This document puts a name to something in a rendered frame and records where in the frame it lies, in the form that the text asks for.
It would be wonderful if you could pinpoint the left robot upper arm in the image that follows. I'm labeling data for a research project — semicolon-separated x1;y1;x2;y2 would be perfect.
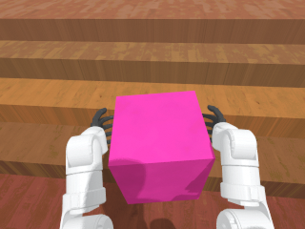
63;214;113;229

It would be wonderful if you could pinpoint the robot right forearm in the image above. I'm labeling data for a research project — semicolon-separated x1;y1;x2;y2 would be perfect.
212;122;275;229

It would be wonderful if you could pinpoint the right robot upper arm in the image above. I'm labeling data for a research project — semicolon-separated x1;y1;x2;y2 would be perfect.
216;208;274;229

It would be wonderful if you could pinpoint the robot left forearm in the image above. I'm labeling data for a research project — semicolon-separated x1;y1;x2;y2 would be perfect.
59;126;109;229

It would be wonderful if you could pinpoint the right robot hand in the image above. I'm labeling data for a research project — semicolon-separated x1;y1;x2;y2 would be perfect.
202;105;227;142

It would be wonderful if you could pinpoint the carton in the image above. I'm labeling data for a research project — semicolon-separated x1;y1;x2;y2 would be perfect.
108;91;215;204

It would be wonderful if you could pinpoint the left robot hand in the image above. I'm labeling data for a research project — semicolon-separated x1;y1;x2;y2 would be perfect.
91;108;114;144

